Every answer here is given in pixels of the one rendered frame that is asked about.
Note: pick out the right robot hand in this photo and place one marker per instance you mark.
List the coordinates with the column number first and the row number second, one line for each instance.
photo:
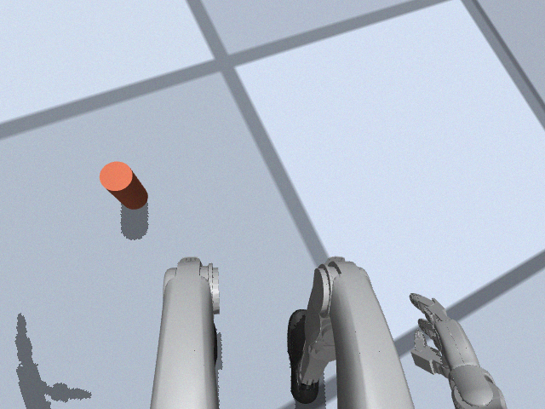
column 447, row 335

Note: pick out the right robot foot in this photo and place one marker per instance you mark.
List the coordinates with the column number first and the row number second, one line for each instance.
column 303, row 393

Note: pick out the right robot arm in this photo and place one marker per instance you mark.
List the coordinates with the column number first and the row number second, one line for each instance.
column 473, row 387

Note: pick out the can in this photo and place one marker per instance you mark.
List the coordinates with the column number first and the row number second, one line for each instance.
column 122, row 183

